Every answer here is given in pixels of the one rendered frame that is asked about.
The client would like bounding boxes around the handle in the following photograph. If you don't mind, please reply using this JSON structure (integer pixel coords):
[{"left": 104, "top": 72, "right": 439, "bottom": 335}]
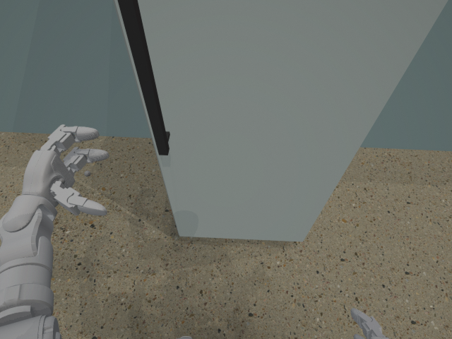
[{"left": 118, "top": 0, "right": 170, "bottom": 155}]

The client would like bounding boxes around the left robot hand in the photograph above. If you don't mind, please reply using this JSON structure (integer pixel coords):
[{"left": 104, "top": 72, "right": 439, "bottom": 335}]
[{"left": 22, "top": 124, "right": 109, "bottom": 215}]

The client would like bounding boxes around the left robot forearm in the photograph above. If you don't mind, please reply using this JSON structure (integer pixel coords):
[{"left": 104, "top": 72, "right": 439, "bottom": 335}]
[{"left": 0, "top": 194, "right": 57, "bottom": 327}]

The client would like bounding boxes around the robot left upper arm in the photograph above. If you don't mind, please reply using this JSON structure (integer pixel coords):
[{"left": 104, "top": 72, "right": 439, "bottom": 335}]
[{"left": 0, "top": 315, "right": 62, "bottom": 339}]

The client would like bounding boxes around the right robot hand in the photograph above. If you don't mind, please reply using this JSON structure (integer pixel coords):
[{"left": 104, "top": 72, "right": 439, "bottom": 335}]
[{"left": 350, "top": 308, "right": 389, "bottom": 339}]

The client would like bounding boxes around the fridge door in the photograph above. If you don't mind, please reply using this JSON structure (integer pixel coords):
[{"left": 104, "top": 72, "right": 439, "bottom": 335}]
[{"left": 115, "top": 0, "right": 448, "bottom": 242}]

